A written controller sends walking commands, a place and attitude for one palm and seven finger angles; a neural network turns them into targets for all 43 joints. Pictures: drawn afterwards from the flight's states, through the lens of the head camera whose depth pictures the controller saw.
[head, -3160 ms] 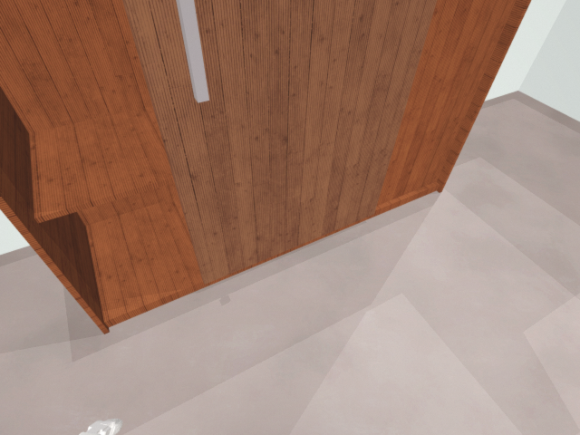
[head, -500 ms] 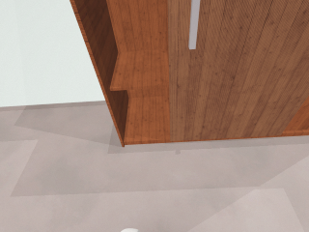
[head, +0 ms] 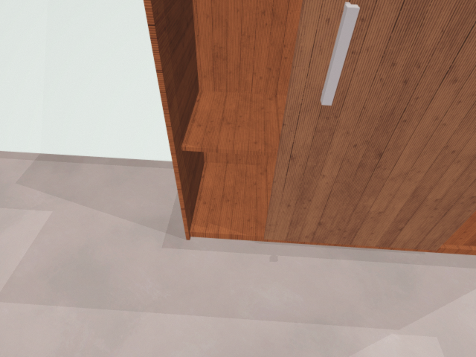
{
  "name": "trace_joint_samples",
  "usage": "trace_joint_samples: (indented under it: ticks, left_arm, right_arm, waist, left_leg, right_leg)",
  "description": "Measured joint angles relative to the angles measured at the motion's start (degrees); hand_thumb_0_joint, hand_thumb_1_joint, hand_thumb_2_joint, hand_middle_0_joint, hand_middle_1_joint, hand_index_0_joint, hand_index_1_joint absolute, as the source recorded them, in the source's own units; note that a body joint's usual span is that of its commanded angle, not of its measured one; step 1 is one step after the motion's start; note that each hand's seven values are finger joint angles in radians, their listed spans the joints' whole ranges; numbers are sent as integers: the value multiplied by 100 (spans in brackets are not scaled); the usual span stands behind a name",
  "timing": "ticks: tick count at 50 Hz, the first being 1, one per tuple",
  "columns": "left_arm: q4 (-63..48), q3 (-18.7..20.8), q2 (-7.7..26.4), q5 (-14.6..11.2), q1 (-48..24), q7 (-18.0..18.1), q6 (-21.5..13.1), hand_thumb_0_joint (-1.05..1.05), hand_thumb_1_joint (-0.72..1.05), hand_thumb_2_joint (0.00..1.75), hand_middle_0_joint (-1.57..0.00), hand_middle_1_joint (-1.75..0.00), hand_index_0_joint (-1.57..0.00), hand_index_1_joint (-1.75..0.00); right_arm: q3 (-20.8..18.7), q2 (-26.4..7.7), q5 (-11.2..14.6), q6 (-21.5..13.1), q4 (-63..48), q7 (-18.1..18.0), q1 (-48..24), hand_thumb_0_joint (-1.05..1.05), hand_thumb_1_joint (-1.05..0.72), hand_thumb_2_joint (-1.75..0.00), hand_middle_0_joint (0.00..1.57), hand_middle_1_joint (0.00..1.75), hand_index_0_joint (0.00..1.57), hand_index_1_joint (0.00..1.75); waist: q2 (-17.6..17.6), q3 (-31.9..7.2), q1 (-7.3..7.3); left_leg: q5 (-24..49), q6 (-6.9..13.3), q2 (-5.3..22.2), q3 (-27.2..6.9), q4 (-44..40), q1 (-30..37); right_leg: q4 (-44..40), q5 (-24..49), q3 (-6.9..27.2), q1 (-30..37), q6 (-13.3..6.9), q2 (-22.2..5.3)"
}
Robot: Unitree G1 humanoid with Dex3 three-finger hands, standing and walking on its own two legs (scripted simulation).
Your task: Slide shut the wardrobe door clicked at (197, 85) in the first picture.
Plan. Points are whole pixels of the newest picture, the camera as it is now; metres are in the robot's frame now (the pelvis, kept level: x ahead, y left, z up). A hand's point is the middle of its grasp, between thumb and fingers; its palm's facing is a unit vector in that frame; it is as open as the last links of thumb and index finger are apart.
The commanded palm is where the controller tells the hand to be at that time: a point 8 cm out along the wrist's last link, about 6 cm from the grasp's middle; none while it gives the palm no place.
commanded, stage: take the last steps up to it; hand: right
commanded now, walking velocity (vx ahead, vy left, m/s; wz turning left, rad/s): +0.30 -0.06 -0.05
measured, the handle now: (336, 56) +0.79 -0.18 +0.18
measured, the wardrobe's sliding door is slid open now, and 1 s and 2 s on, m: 0.37 0.37 0.37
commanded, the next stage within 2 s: come to a stop and stand still in 0.58 s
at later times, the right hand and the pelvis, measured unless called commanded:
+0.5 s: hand (379, 344) +0.23 -0.27 -0.18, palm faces +0.06 +0.98 -0.16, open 7.4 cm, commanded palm none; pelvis +0.19 -0.09 +0.00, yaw +1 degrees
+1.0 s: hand (349, 268) +0.39 -0.25 -0.17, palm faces +0.04 +0.98 -0.22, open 7.2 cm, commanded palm none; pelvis +0.30 -0.07 -0.01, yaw +0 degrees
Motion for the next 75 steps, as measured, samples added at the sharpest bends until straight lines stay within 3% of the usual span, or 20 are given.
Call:
trace_joint_samples:
  ticks: [4, 9, 11, 12, 15, 18, 25, 34, 38, 41, 44, 49, 54, 57, 58, 61, 64, 67, 71, 75]
  left_arm:
    - [-286, 35, 22, -34, -468, -68, -28, 1, 91, 89, -20, -30, -19, -30]
    - [-561, 1, 5, -58, -995, -129, -150, 1, 91, 89, -20, -30, -19, -30]
    - [-670, -24, 10, -18, -1143, -97, -304, 1, 91, 89, -20, -30, -19, -30]
    - [-700, -32, -12, 0, -1224, -57, -384, 1, 91, 89, -20, -30, -19, -30]
    - [-691, -103, -112, -37, -1310, 58, -459, 0, 91, 89, -20, -30, -20, -30]
    - [-583, -138, -248, -59, -1174, 162, -516, 0, 92, 89, -20, -30, -20, -30]
    - [-267, -127, -221, -80, -644, 219, -516, -1, 95, 89, -20, -30, -20, -30]
    - [49, -172, -398, -4, -66, 183, -394, 0, 92, 89, -20, -30, -20, -30]
    - [203, -198, -417, -49, 104, 201, -313, 1, 91, 89, -20, -30, -20, -30]
    - [250, -202, -400, -150, -13, 258, -159, 1, 91, 89, -20, -30, -20, -30]
    - [177, -167, -410, -187, -246, 298, 10, 1, 91, 89, -20, -30, -20, -30]
    - [-169, -35, -203, -137, -868, 263, 216, 1, 91, 89, -20, -30, -20, -30]
    - [-567, 32, 10, -117, -1336, 204, 193, 0, 91, 89, -20, -30, -20, -30]
    - [-720, 7, 56, -115, -1371, 181, 63, 0, 91, 89, -20, -30, -19, -30]
    - [-729, 0, 35, -102, -1350, 181, 7, 0, 91, 89, -20, -30, -19, -30]
    - [-728, -116, -124, -30, -1242, 212, -12, 0, 91, 89, -20, -30, -19, -30]
    - [-662, -233, -253, -8, -1127, 293, -20, 0, 91, 89, -20, -30, -20, -30]
    - [-613, -264, -312, -32, -1057, 359, -39, 0, 92, 89, -20, -30, -20, -30]
    - [-563, -258, -319, -55, -958, 403, -98, 0, 92, 89, -21, -30, -20, -30]
    - [-449, -228, -312, -55, -797, 413, -109, 0, 92, 89, -21, -30, -20, -30]
  right_arm:
    - [50, 86, -28, -22, 269, 8, 332, 0, -93, -90, 20, 30, 20, 30]
    - [45, 104, -69, -6, 469, 23, 606, 0, -92, -90, 20, 30, 20, 30]
    - [26, 95, -47, 23, 532, 37, 690, 0, -91, -90, 20, 30, 20, 30]
    - [14, 76, -14, 78, 562, 56, 634, 0, -91, -90, 20, 30, 20, 30]
    - [-13, -14, 37, 186, 515, 85, 391, 1, -91, -90, 20, 30, 20, 30]
    - [-78, -116, 2, 166, 365, 119, 77, 1, -91, -90, 20, 30, 20, 30]
    - [-137, -122, -61, 211, -171, 141, -584, 0, -92, -90, 20, 30, 19, 29]
    - [-90, 4, -41, 286, -350, 166, -1068, 0, -92, -90, 20, 30, 19, 29]
    - [-31, 90, -48, 126, -338, 118, -1132, 0, -92, -90, 20, 30, 19, 29]
    - [83, 204, 3, 49, -277, 21, -1219, 0, -92, -90, 20, 30, 20, 30]
    - [46, 184, 27, 102, -336, -112, -1338, -1, -93, -90, 20, 30, 20, 30]
    - [-5, 100, -16, 283, -411, -148, -1461, -2, -94, -90, 20, 30, 20, 30]
    - [-69, -68, -63, 436, -436, -129, -1408, -1, -92, -90, 20, 30, 20, 30]
    - [-114, -209, -49, 499, -440, -115, -1281, 0, -92, -90, 20, 30, 20, 30]
    - [-122, -271, -26, 527, -429, -106, -1234, 0, -91, -90, 20, 30, 20, 30]
    - [-163, -424, 0, 640, -371, -94, -1070, 0, -91, -90, 20, 30, 20, 30]
    - [-195, -488, -17, 658, -272, -19, -866, 0, -91, -90, 20, 30, 20, 30]
    - [-209, -514, -19, 651, -164, 39, -609, 0, -91, -90, 20, 30, 19, 29]
    - [-220, -515, -25, 714, -9, 56, -323, 0, -91, -90, 20, 30, 19, 30]
    - [-202, -484, -21, 773, 95, 62, -201, 0, -91, -90, 20, 30, 19, 29]
  waist:
    - [15, 140, -89]
    - [175, 352, -307]
    - [271, 435, -319]
    - [321, 505, -310]
    - [368, 594, -338]
    - [394, 506, -304]
    - [372, 205, -233]
    - [202, 295, 71]
    - [43, 407, 117]
    - [-105, 540, 159]
    - [-27, 605, 66]
    - [11, 730, -86]
    - [76, 753, -159]
    - [155, 638, -185]
    - [227, 585, -182]
    - [432, 450, -226]
    - [466, 313, -256]
    - [478, 214, -276]
    - [479, 177, -243]
    - [448, 207, -167]
  left_leg:
    - [-130, -135, 50, 42, -202, 320]
    - [-639, -420, 277, 88, 55, 552]
    - [-1100, -400, 475, 59, 933, 316]
    - [-1273, -283, 526, -78, 1873, -41]
    - [-1042, 9, 357, -468, 4530, -1265]
    - [-364, 56, 394, -346, 5315, -2196]
    - [431, -80, 564, -230, 4149, -3117]
    - [359, -8, 505, -166, 2169, -2592]
    - [653, 118, 257, 6, 1379, -2026]
    - [392, 217, 148, 186, 1453, -1895]
    - [424, 240, 175, 266, 1253, -1748]
    - [611, 164, 250, 259, 996, -1715]
    - [719, -1, 364, 206, 1009, -1830]
    - [623, -149, 423, 187, 1306, -1978]
    - [487, -163, 462, 144, 1510, -2067]
    - [-580, -115, 221, -400, 2507, -2341]
    - [-442, -135, -49, -727, 3527, -2506]
    - [-109, -234, -141, -882, 4112, -2527]
    - [19, -332, -117, -976, 4230, -2363]
    - [-142, -343, -17, -940, 3784, -2082]
  right_leg:
    - [-530, 445, -15, -319, 22, -138]
    - [-1682, 336, -165, 23, -130, -29]
    - [-2011, 343, -237, 329, -281, 125]
    - [-1782, 221, -276, 288, -361, 180]
    - [-1770, -47, -437, 611, -448, 251]
    - [-2398, 64, -568, 1169, -466, 385]
    - [-3470, 166, -705, 2096, -545, 696]
    - [-3579, -332, -720, 2710, -375, 717]
    - [-2745, -955, -674, 2585, -181, 455]
    - [-1440, -1563, -198, 2002, -79, 358]
    - [-613, -1735, 71, 1424, -9, 407]
    - [-72, -1427, 263, 685, 122, 461]
    - [-714, -1108, 272, 682, 159, 446]
    - [-1972, -372, 227, 1213, 118, 401]
    - [-2160, -449, 183, 1311, -60, 444]
    - [-2238, -397, 113, 1379, -330, 530]
    - [-2768, -68, 98, 1598, -360, 522]
    - [-3237, 188, 24, 1761, -391, 518]
    - [-3565, 388, -85, 1846, -411, 498]
    - [-3691, 504, -119, 1850, -396, 462]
